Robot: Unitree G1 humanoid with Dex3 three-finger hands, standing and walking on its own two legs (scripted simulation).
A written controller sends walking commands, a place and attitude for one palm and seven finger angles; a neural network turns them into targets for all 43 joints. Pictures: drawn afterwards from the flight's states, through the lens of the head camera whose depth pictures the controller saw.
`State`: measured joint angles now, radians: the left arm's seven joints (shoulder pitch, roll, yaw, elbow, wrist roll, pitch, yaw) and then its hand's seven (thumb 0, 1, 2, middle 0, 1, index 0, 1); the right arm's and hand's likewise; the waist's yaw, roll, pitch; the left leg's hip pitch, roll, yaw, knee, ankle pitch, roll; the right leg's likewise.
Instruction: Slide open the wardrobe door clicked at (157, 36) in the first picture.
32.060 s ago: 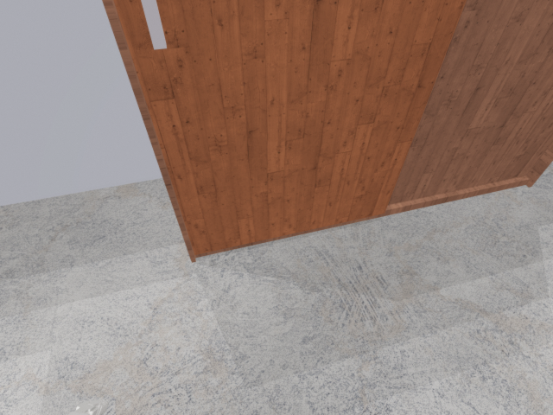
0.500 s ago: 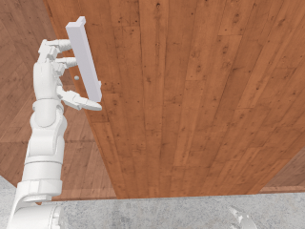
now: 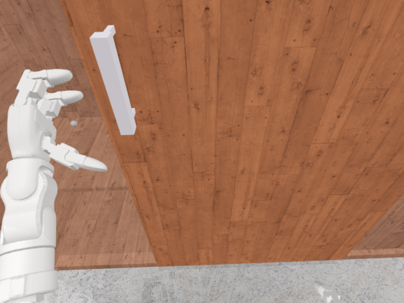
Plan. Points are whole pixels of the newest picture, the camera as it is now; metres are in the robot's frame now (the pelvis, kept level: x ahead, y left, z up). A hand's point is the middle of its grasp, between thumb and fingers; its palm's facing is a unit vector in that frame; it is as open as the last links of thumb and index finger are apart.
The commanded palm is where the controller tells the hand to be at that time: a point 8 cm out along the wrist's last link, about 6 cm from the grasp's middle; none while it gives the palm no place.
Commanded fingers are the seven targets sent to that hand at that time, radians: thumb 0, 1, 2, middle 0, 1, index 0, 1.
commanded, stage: slip the hand off the handle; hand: left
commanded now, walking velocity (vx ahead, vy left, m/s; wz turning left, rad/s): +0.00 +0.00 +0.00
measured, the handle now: (119, 83) +0.43 +0.19 +0.25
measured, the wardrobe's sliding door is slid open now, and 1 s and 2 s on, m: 0.49 0.49 0.49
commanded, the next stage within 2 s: draw the hand back to the body in 0.40 s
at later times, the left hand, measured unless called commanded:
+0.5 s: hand (53, 162) +0.23 +0.22 +0.24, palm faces +0.27 -0.96 -0.11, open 14.7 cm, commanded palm +0.21 +0.27 +0.23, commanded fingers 0.00 -0.55 0.20 -0.25 -1.15 -0.25 -1.15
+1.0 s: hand (39, 191) +0.21 +0.24 +0.21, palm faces +0.18 -0.98 -0.05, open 14.7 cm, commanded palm +0.18 +0.29 +0.21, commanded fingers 0.00 -0.37 0.29 -0.24 -1.04 -0.24 -1.04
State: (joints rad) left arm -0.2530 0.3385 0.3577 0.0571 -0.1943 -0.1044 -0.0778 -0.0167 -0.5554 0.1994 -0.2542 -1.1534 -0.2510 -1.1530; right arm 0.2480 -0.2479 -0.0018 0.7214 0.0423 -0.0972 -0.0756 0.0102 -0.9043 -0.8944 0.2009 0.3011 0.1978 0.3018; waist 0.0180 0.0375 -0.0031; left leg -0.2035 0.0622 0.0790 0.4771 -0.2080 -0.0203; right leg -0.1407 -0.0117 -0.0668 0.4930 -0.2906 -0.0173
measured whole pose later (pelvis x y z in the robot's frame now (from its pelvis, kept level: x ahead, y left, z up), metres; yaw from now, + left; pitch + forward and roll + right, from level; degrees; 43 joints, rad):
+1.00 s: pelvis -0.02 +0.00 +0.00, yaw +2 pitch -9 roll +0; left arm 0.03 0.36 0.37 -0.28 -0.34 0.41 -0.23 -0.02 -0.54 0.21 -0.25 -1.15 -0.25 -1.15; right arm 0.12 -0.27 0.06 0.66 0.08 -0.17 -0.12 0.01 -0.90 -0.89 0.20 0.30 0.20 0.30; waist 0.09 0.06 -0.01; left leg -0.10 0.05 0.04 0.42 -0.16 -0.02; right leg -0.02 -0.01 -0.10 0.41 -0.25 -0.02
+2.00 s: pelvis +0.01 +0.01 +0.01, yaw +1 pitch -7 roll +0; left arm 0.45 0.32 0.32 -0.37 -0.08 -0.09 0.13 0.01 0.87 0.89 -0.21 -0.32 -0.21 -0.32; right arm 0.17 -0.21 0.01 0.69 -0.02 -0.16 -0.07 0.01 -0.90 -0.89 0.20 0.30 0.20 0.30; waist 0.08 0.06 0.05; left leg -0.07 0.05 0.07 0.38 -0.18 -0.01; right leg 0.03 -0.01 -0.08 0.33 -0.23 0.00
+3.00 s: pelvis -0.09 +0.05 -0.01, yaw +2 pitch -1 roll -3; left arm 0.49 0.37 0.39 -0.48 -0.02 -0.21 0.20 0.01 0.89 0.90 -0.21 -0.30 -0.21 -0.30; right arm 0.24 -0.21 0.01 0.62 -0.01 -0.12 -0.11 0.01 -0.90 -0.89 0.20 0.30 0.20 0.30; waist 0.00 0.04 0.02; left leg -0.44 0.03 0.05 0.57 -0.14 0.05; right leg -0.34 0.00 -0.03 0.55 -0.25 0.01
